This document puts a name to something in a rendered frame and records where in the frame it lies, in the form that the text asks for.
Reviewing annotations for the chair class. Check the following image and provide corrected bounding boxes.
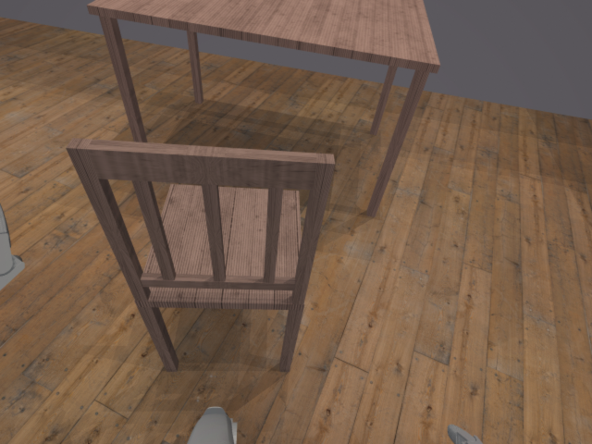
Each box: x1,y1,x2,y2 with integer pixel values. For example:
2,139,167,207
66,138,335,372

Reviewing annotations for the robot left thigh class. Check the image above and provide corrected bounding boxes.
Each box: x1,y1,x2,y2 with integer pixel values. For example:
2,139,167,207
187,413,237,444

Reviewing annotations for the robot left shin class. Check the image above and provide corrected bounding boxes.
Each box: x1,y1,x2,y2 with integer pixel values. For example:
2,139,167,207
202,407,227,417

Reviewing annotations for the right robot hand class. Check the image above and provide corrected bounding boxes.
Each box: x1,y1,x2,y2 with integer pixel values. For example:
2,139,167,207
448,425,483,444

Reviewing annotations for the left robot hand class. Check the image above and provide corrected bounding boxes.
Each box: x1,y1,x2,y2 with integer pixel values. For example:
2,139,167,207
0,204,25,290

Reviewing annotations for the table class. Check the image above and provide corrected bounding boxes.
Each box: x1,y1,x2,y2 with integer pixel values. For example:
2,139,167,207
87,0,440,217

